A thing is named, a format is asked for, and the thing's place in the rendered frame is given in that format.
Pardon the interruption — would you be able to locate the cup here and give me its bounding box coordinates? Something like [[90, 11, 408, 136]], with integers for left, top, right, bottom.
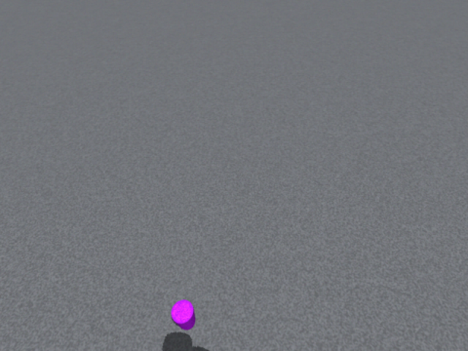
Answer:
[[171, 300, 195, 330]]

